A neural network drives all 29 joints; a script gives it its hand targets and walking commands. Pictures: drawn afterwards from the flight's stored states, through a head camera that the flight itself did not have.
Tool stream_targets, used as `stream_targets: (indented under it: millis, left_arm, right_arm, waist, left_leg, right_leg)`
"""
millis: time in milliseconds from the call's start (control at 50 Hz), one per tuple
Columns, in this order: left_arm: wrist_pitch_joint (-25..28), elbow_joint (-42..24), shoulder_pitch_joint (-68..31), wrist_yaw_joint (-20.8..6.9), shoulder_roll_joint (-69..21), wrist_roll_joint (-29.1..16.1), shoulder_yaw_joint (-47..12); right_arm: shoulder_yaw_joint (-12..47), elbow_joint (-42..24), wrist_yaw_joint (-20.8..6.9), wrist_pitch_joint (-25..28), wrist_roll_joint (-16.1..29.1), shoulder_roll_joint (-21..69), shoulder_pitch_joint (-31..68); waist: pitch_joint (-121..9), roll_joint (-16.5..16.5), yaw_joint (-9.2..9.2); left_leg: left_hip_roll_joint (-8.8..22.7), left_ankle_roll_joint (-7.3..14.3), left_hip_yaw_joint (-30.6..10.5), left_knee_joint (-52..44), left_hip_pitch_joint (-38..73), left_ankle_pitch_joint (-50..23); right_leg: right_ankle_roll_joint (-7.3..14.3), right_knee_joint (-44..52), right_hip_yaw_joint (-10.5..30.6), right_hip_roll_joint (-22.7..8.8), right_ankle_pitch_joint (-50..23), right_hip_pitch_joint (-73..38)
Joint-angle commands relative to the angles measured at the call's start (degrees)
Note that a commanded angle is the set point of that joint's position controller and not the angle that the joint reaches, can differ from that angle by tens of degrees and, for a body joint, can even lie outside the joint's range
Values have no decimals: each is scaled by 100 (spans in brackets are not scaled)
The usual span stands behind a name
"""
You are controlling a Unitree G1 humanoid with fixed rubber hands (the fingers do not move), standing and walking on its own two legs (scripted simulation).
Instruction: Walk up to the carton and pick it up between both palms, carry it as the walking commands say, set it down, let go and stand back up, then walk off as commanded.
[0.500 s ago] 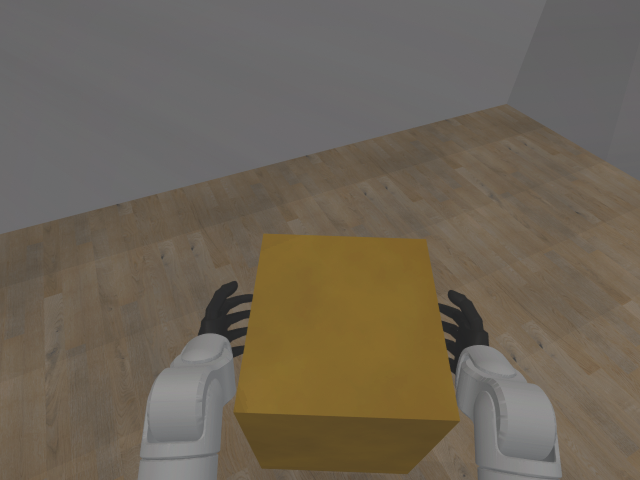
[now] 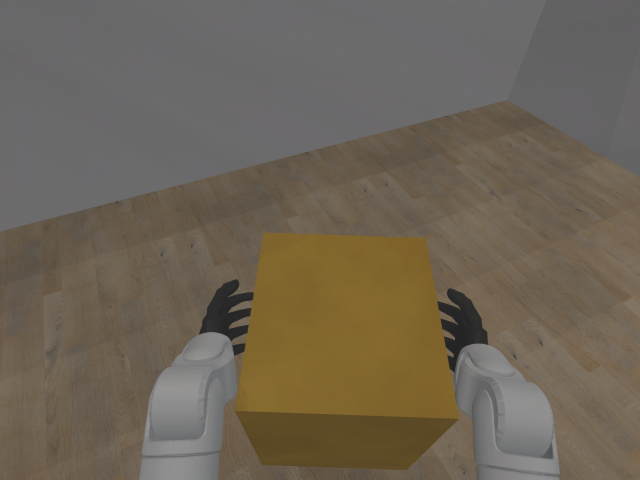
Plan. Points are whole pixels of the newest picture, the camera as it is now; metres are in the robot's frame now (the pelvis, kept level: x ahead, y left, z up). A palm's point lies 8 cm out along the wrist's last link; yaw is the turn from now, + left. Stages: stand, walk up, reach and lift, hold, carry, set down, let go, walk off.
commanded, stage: carry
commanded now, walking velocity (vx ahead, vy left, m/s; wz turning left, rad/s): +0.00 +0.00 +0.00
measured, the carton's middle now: (339, 358) +0.28 +0.00 +0.00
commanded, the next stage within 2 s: none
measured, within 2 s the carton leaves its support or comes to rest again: neither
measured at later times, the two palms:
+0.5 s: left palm (218, 342) +0.26 +0.15 +0.06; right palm (467, 353) +0.26 -0.15 +0.06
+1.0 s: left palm (206, 392) +0.20 +0.14 +0.07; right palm (485, 404) +0.20 -0.15 +0.07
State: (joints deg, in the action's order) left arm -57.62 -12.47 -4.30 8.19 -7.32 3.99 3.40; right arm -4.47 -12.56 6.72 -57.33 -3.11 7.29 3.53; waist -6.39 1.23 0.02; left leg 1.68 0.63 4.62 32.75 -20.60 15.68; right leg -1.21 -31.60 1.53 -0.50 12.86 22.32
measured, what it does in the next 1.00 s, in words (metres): stands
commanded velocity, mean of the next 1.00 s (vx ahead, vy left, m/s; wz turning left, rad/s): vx -0.11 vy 0.00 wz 0.00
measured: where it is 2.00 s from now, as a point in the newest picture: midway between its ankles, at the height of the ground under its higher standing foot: outside the picture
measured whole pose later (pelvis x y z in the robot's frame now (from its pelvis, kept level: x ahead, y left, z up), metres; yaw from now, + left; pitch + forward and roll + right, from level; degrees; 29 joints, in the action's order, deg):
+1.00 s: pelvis -0.04 +0.00 -0.01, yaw +0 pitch +3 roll +0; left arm -68.5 -27.3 -1.4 10.0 -7.3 2.0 1.4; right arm -2.7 -27.5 8.2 -68.6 -1.5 7.3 0.8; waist -3.3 0.6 0.3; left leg 2.5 0.8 5.0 38.5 -26.8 14.7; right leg -1.0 -36.6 0.2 -1.0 11.6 28.1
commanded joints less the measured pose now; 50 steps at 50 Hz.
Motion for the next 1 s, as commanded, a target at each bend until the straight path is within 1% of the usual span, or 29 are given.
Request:
stream_targets:
  millis: [0,60,100,120,160,180,200,240,300,320,360,380,420,440,460,480,500,520,540,560,620,700,740,760,820,860,920,940,980]
  left_arm:
    - [224,-1215,-2552,-740,-4635,-1450,-3121]
    - [286,-930,-2492,-768,-4473,-1328,-2968]
    - [317,-966,-2557,-766,-4446,-1325,-3015]
    - [356,-902,-2692,-764,-4329,-1251,-2898]
    - [341,-1074,-2571,-763,-4522,-1354,-3059]
    - [335,-861,-2512,-765,-4441,-1294,-2973]
    - [365,-820,-2580,-771,-4406,-1283,-2924]
    - [365,-1202,-2554,-758,-4652,-1444,-3090]
    - [381,-803,-2506,-757,-4321,-1244,-2885]
    - [393,-702,-2457,-766,-4316,-1229,-2847]
    - [391,-1339,-2779,-760,-4631,-1458,-3150]
    - [352,-686,-2385,-757,-4329,-1208,-2866]
    - [390,-927,-2494,-753,-4376,-1292,-2985]
    - [425,-762,-2463,-761,-4281,-1205,-2854]
    - [405,-1244,-2675,-754,-4554,-1428,-3095]
    - [429,-674,-2515,-765,-4300,-1194,-2825]
    - [406,-919,-2549,-741,-4412,-1286,-2933]
    - [447,-792,-2579,-776,-4294,-1248,-2859]
    - [414,-1144,-2598,-746,-4433,-1361,-3016]
    - [422,-896,-2629,-745,-4325,-1244,-2901]
    - [143,-2076,-2476,-676,-5042,-1784,-3575]
    - [-436,-2277,-1892,-554,-4772,-1747,-3611]
    - [-638,-2169,-1833,-578,-4738,-1738,-3576]
    - [-702,-2245,-1804,-561,-4642,-1720,-3571]
    - [-852,-2313,-2039,-590,-4777,-1792,-3629]
    - [-888,-2427,-2181,-634,-4838,-1884,-3675]
    - [-948,-2296,-2106,-650,-4872,-1850,-3552]
    - [-916,-2432,-2269,-663,-4973,-1896,-3583]
    - [-899,-2461,-2321,-683,-5044,-1933,-3619]
  right_arm:
    - [3146,-967,-618,155,1156,4604,2227]
    - [2998,-757,-636,207,1040,4410,2189]
    - [2915,-614,-646,220,990,4365,2095]
    - [2874,-461,-649,244,962,4359,2198]
    - [3079,-879,-647,264,1118,4475,2328]
    - [2918,-600,-634,266,994,4372,2156]
    - [2854,-561,-624,297,955,4348,2198]
    - [3197,-1075,-615,271,1187,4596,2333]
    - [2861,-519,-623,279,954,4292,2146]
    - [2843,-518,-622,300,920,4234,2146]
    - [3150,-1061,-630,292,1187,4615,2415]
    - [2884,-524,-632,276,968,4260,2151]
    - [2914,-615,-635,304,1002,4338,2130]
    - [2847,-488,-644,336,959,4269,2169]
    - [3132,-1005,-629,317,1156,4557,2372]
    - [2835,-458,-640,342,937,4265,2208]
    - [2961,-736,-621,320,1044,4371,2288]
    - [2846,-559,-629,364,948,4264,2259]
    - [3061,-902,-623,314,1129,4447,2316]
    - [2914,-563,-641,311,1004,4346,2248]
    - [3630,-1976,-538,70,1532,4918,2267]
    - [3664,-2019,-420,-518,1530,4721,1582]
    - [3667,-2072,-414,-706,1516,4668,1609]
    - [3654,-2032,-420,-780,1537,4645,1541]
    - [3633,-2184,-428,-889,1552,4698,1782]
    - [3654,-2243,-436,-936,1575,4784,1877]
    - [3709,-2283,-444,-986,1633,4867,1976]
    - [3740,-2373,-451,-956,1645,4969,1989]
    - [3768,-2457,-479,-944,1677,4992,2081]
  waist:
    - [-1382,-128,-1]
    - [-1403,-15,-14]
    - [-1376,-222,-10]
    - [-1327,-48,-12]
    - [-1320,-125,-10]
    - [-1280,-226,-14]
    - [-1374,-124,-6]
    - [-1482,77,-8]
    - [-1384,-142,-9]
    - [-1332,-23,-4]
    - [-1259,-111,-8]
    - [-1255,-150,-16]
    - [-1333,-181,-6]
    - [-1344,-106,-6]
    - [-1341,-49,-2]
    - [-1361,-138,-7]
    - [-1249,-161,-11]
    - [-1312,-37,-5]
    - [-1279,-93,-12]
    - [-1225,-44,-8]
    - [-1472,-106,3]
    - [-1678,-313,19]
    - [-1527,-148,18]
    - [-1444,-328,5]
    - [-1278,-323,19]
    - [-1044,-292,15]
    - [-1064,-33,47]
    - [-1179,240,82]
    - [-1119,404,86]
  left_leg:
    - [610,-3,-477,-517,511,-819]
    - [595,8,-473,-517,557,-662]
    - [595,-19,-440,-531,583,-772]
    - [596,-23,-455,-519,554,-709]
    - [633,-32,-457,-521,588,-824]
    - [627,-20,-456,-519,523,-857]
    - [600,1,-472,-487,520,-794]
    - [601,-30,-442,-457,621,-835]
    - [588,-22,-433,-506,562,-735]
    - [605,-3,-421,-492,588,-726]
    - [616,-24,-445,-542,495,-729]
    - [607,-11,-436,-546,534,-637]
    - [600,-39,-427,-530,632,-702]
    - [631,-25,-455,-501,611,-781]
    - [644,-1,-469,-513,582,-724]
    - [627,-25,-398,-474,649,-863]
    - [613,-4,-425,-510,591,-782]
    - [619,-4,-417,-490,580,-721]
    - [618,-29,-403,-518,595,-673]
    - [630,-13,-438,-537,569,-690]
    - [765,-30,-485,-312,650,-1734]
    - [859,10,-521,2,767,-2558]
    - [879,42,-554,26,591,-2340]
    - [864,68,-561,-12,545,-2126]
    - [951,118,-727,-142,338,-1873]
    - [943,160,-763,-214,104,-1136]
    - [774,82,-649,-67,-89,-520]
    - [675,35,-560,33,-152,-327]
    - [520,-7,-451,95,-156,134]
  right_leg:
    - [224,346,304,-541,-902,-671]
    - [226,405,309,-526,-724,-596]
    - [208,343,321,-531,-803,-525]
    - [201,370,290,-526,-735,-567]
    - [215,357,298,-520,-762,-536]
    - [210,344,286,-532,-809,-556]
    - [214,368,297,-533,-869,-612]
    - [218,341,315,-551,-1028,-630]
    - [190,368,275,-528,-862,-608]
    - [199,385,300,-530,-853,-568]
    - [199,376,261,-540,-803,-593]
    - [217,393,325,-547,-746,-557]
    - [229,377,316,-546,-793,-506]
    - [205,384,245,-531,-784,-576]
    - [206,395,262,-532,-791,-614]
    - [196,365,261,-552,-911,-595]
    - [205,387,277,-531,-836,-546]
    - [207,413,251,-541,-847,-602]
    - [200,412,298,-563,-846,-573]
    - [195,427,253,-533,-779,-559]
    - [121,166,199,-649,-1559,-681]
    - [72,-214,205,-698,-2209,-635]
    - [72,-287,156,-675,-1940,-534]
    - [93,-297,196,-677,-1796,-438]
    - [103,-417,150,-616,-1228,-230]
    - [122,-274,145,-533,-792,-15]
    - [210,5,396,-685,-918,-39]
    - [247,151,519,-815,-1002,-176]
    - [318,427,768,-950,-611,-17]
